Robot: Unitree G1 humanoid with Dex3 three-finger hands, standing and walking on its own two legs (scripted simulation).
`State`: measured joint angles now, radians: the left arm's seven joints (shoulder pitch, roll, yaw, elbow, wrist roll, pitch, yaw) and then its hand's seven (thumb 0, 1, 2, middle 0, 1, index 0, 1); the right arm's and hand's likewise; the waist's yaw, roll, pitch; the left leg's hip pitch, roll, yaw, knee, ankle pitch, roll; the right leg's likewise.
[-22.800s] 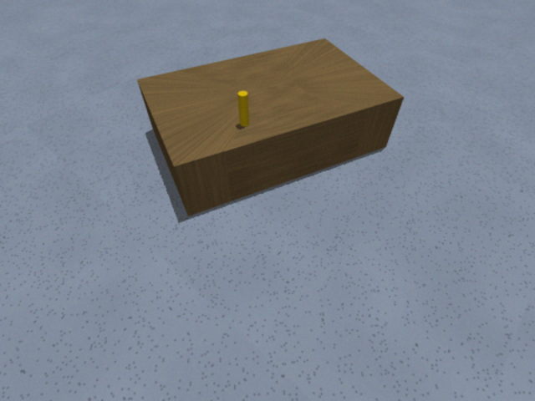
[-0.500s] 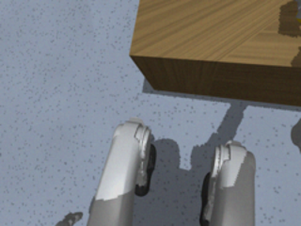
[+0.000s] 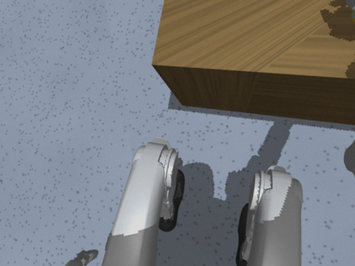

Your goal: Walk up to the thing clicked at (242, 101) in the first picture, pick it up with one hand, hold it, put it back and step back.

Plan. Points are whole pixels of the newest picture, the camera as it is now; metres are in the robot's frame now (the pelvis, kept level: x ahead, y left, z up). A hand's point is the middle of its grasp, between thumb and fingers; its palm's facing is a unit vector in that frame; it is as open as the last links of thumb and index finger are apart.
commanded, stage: open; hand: right
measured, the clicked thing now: out of the picture +0.61 -0.22 +0.03
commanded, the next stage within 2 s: withdraw in 0.20 s
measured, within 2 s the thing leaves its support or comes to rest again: neither
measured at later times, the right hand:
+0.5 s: hand out of the picture +0.61 -0.21 +0.01, palm faces +0.18 +0.98 -0.04, open 10.7 cm
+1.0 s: hand out of the picture +0.61 -0.31 +0.13, palm faces +0.29 +0.93 -0.24, open 16.1 cm
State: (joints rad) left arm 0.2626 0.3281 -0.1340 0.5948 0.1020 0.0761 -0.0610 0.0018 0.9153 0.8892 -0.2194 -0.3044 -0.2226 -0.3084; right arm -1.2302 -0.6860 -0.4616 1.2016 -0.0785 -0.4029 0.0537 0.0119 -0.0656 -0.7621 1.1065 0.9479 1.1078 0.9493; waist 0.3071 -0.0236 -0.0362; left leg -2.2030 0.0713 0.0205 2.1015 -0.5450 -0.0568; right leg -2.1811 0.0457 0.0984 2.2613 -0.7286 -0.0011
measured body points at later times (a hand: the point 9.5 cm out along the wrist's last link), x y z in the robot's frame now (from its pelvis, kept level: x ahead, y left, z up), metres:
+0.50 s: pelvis +0.00 +0.00 +0.00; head +0.26 -0.05 +0.36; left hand +0.01 +0.28 -0.09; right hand +0.60 -0.26 +0.01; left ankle +0.13 +0.15 -0.35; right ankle +0.07 -0.11 -0.35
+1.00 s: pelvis +0.01 +0.00 +0.09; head +0.26 -0.04 +0.47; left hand +0.03 +0.28 +0.00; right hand +0.59 -0.36 +0.15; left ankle +0.13 +0.15 -0.35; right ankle +0.07 -0.11 -0.35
